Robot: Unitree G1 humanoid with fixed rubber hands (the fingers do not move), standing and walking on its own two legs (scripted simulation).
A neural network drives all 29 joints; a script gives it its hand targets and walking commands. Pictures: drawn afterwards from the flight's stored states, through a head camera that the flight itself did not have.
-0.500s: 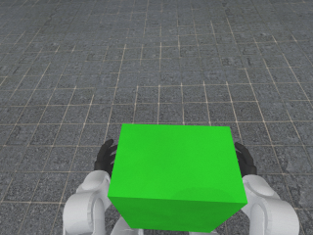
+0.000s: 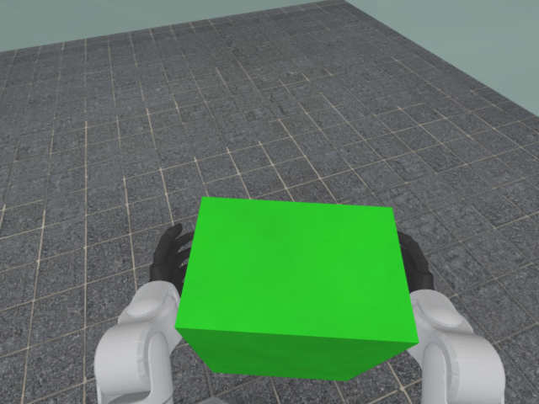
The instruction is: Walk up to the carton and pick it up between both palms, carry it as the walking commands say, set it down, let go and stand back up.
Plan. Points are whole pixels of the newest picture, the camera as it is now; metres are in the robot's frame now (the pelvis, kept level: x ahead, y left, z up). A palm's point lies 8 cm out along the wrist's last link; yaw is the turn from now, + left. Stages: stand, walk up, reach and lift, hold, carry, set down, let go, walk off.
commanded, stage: carry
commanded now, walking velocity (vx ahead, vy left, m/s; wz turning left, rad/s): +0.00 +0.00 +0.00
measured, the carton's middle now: (286, 304) +0.24 +0.03 +0.04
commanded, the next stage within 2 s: none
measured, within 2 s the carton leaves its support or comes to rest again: neither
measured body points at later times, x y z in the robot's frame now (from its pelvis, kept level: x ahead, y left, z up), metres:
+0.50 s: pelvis -0.13 -0.02 +0.01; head -0.17 +0.03 +0.46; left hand +0.11 +0.13 +0.08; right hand +0.09 -0.19 +0.10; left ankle -0.11 +0.06 -0.71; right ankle -0.11 -0.18 -0.69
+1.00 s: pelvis -0.20 -0.03 +0.01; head -0.20 -0.01 +0.46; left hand +0.07 +0.09 +0.06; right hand +0.03 -0.22 +0.07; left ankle -0.11 +0.06 -0.71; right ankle -0.14 -0.18 -0.71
